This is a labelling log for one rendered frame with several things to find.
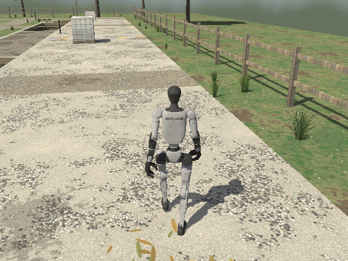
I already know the robot left upper arm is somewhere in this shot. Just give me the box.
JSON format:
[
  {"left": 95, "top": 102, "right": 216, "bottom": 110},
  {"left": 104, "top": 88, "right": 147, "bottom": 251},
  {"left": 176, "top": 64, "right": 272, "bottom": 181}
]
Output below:
[{"left": 151, "top": 109, "right": 163, "bottom": 141}]

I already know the robot left forearm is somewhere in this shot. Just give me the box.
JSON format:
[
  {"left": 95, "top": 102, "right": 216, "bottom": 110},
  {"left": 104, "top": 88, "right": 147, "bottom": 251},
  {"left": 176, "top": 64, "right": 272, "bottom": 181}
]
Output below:
[{"left": 146, "top": 132, "right": 157, "bottom": 162}]

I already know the robot right forearm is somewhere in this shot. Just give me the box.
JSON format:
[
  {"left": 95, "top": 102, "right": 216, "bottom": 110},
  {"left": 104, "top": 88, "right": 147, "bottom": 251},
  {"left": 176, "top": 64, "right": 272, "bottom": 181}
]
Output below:
[{"left": 192, "top": 131, "right": 201, "bottom": 152}]

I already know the humanoid robot head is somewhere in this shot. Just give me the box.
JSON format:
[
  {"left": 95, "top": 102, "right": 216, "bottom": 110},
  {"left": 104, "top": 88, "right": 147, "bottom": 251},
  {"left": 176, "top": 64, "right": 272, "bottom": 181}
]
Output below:
[{"left": 165, "top": 86, "right": 184, "bottom": 112}]

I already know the right robot thigh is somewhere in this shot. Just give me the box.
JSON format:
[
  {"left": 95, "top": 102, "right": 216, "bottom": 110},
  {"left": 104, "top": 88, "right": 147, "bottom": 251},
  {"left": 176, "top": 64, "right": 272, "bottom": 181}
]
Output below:
[{"left": 179, "top": 153, "right": 192, "bottom": 199}]

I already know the robot right hand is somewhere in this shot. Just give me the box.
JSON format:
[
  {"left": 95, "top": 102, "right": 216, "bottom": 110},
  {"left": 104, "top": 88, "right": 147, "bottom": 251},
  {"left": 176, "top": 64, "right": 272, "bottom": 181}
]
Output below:
[{"left": 189, "top": 150, "right": 201, "bottom": 161}]

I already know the robot left hand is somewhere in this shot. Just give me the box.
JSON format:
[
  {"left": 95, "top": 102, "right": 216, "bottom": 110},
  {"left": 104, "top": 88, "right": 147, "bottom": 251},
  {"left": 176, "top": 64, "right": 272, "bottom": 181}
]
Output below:
[{"left": 145, "top": 161, "right": 158, "bottom": 178}]

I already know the robot right upper arm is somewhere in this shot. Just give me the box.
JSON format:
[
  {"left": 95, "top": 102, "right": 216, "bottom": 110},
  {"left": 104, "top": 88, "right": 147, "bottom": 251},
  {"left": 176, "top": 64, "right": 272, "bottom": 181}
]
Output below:
[{"left": 186, "top": 109, "right": 198, "bottom": 139}]

